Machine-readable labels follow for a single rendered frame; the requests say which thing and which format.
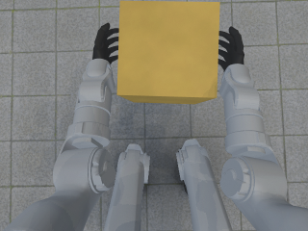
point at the right robot forearm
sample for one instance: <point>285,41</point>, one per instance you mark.
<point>243,115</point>

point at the carton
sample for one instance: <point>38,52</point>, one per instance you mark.
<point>168,51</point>

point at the left robot thigh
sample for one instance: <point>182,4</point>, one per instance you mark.
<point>125,207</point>

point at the robot thigh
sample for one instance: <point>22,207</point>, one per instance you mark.
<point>125,207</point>
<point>208,212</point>

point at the left robot forearm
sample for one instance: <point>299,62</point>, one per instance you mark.
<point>90,126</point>

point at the right robot thigh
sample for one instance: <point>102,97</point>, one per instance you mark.
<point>208,212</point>

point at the left robot upper arm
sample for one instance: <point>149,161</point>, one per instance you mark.
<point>80,177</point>

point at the left robot hand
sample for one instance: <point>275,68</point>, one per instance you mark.
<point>101,43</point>

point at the right robot hand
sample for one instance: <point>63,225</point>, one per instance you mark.
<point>235,48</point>

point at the right robot upper arm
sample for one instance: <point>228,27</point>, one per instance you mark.
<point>258,188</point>

